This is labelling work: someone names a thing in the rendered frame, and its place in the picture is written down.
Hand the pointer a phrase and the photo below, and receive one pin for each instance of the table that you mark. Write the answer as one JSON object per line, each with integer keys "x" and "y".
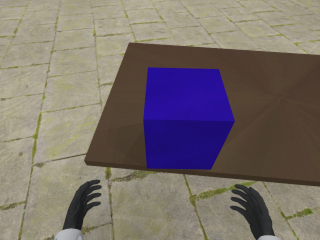
{"x": 274, "y": 98}

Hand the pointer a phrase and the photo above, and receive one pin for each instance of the carton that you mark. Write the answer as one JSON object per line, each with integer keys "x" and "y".
{"x": 187, "y": 118}

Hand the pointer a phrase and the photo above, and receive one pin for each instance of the robot right hand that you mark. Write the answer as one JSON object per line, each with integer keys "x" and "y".
{"x": 256, "y": 213}

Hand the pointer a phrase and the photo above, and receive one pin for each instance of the robot left hand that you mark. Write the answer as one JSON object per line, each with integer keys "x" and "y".
{"x": 79, "y": 207}

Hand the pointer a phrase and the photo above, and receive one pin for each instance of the robot left forearm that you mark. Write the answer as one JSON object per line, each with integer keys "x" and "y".
{"x": 69, "y": 234}

